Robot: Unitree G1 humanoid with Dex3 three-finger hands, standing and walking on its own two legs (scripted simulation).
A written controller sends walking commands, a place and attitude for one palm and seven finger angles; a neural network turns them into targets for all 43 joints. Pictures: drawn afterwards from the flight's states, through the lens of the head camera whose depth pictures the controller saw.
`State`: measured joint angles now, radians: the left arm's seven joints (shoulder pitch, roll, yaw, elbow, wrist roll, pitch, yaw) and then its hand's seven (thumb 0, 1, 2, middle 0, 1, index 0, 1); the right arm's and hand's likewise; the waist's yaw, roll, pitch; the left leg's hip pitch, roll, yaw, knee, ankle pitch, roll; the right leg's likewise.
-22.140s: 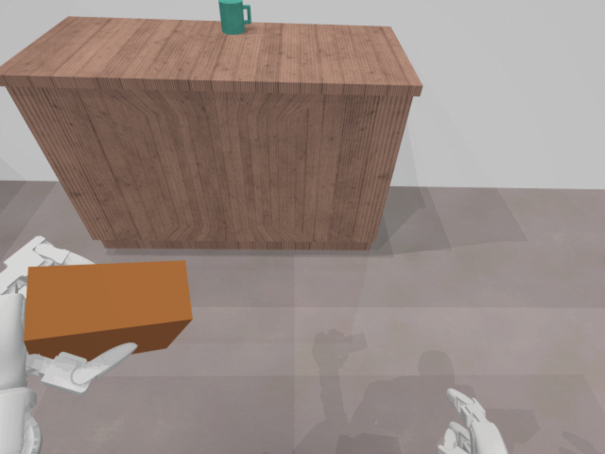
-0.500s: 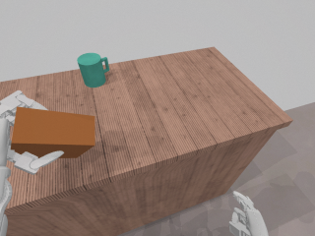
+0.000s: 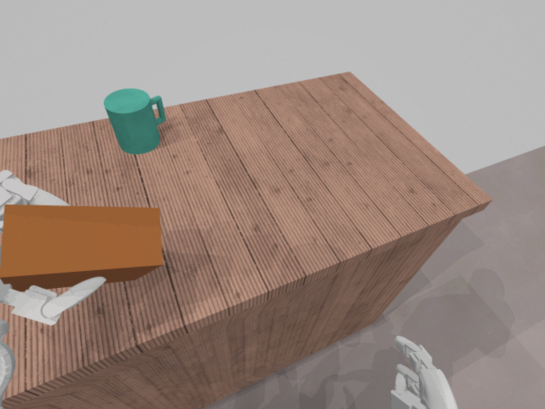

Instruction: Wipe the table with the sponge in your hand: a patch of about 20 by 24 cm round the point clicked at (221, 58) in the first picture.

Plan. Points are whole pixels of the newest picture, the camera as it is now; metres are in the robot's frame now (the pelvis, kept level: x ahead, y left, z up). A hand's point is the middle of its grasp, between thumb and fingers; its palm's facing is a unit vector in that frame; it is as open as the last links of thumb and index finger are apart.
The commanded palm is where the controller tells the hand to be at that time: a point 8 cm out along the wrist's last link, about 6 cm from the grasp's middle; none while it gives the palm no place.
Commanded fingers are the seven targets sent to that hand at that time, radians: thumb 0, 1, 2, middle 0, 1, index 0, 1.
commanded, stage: come to a stop and stand still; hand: left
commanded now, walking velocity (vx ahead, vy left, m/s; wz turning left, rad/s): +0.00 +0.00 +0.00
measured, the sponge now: (106, 249) +0.25 +0.22 +0.15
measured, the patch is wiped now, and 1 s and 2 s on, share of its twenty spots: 0.00 0.00 0.00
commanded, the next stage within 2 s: look again from close up in 0.92 s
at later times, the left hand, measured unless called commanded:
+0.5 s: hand (48, 259) +0.22 +0.26 +0.17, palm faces +0.39 -0.84 -0.39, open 10.3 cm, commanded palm +0.16 +0.29 +0.18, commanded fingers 0.00 0.10 1.30 -1.20 -1.60 -1.20 -1.60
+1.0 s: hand (51, 265) +0.22 +0.26 +0.15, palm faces +0.42 -0.82 -0.38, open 10.3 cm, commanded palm +0.15 +0.28 +0.18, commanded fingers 0.00 0.10 1.30 -1.20 -1.60 -1.20 -1.60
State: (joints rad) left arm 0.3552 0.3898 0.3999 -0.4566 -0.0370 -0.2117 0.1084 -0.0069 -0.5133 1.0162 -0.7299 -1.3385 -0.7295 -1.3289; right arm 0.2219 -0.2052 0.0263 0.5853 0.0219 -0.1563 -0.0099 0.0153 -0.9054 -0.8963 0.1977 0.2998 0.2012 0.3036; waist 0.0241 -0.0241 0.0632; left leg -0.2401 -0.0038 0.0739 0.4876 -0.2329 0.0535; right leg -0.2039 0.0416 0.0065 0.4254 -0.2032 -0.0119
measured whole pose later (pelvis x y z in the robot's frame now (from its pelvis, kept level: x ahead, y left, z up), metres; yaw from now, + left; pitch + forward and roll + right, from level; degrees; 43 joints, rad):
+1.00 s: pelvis +0.00 -0.01 +0.00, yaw +1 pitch -1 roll -1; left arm 0.37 0.38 0.39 -0.40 -0.03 -0.23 0.10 -0.01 -0.51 1.02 -0.73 -1.33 -0.73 -1.32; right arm 0.23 -0.21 0.01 0.59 0.02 -0.17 -0.03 0.01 -0.91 -0.90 0.20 0.30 0.20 0.30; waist 0.03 -0.03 0.07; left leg -0.25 0.00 0.06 0.47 -0.22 0.05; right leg -0.20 0.05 -0.01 0.40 -0.19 -0.02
